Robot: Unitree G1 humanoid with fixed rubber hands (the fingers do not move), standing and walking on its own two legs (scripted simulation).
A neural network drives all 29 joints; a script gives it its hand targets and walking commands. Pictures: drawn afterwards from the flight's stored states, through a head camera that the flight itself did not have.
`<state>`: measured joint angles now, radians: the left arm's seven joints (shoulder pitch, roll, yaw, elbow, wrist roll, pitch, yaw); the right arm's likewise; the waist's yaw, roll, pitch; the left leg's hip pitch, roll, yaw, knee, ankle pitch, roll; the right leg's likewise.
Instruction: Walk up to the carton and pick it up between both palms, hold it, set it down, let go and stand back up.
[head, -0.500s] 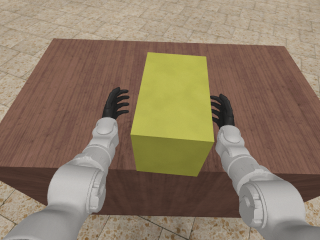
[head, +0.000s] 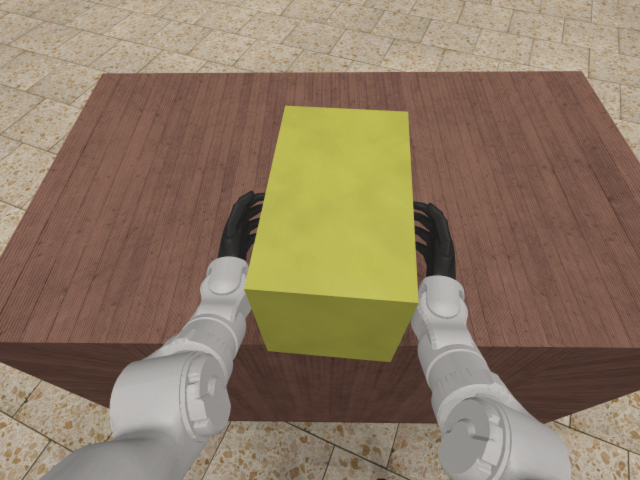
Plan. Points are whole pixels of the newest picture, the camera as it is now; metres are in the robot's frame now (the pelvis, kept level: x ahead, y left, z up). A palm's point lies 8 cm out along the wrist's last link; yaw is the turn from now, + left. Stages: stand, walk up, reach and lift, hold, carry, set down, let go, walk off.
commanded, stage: reach and lift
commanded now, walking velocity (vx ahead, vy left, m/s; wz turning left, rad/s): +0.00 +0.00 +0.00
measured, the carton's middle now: (337, 232) +0.44 +0.00 +0.01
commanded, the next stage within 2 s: none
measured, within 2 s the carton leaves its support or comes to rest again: leaves its support in 1.76 s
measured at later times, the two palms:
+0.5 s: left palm (236, 251) +0.41 +0.14 +0.02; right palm (436, 266) +0.38 -0.13 +0.02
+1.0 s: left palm (235, 251) +0.41 +0.14 +0.02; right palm (436, 267) +0.37 -0.13 +0.02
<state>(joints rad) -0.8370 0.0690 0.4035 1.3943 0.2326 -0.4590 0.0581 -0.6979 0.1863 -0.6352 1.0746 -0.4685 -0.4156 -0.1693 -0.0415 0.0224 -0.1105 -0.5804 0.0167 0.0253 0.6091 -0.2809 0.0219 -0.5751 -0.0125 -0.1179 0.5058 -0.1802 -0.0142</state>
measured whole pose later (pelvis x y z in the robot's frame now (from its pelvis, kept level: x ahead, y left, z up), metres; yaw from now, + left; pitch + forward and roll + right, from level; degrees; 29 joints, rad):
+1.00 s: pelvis +0.02 +0.00 +0.01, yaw -1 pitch +12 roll -2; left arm -0.71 -0.01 0.42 1.17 0.34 -0.40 0.06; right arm -0.60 0.18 -0.57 1.07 -0.41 -0.48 -0.18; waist -0.01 -0.02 -0.06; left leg -0.42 0.03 0.04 0.47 -0.25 0.02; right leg -0.40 0.01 -0.10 0.31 -0.11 -0.01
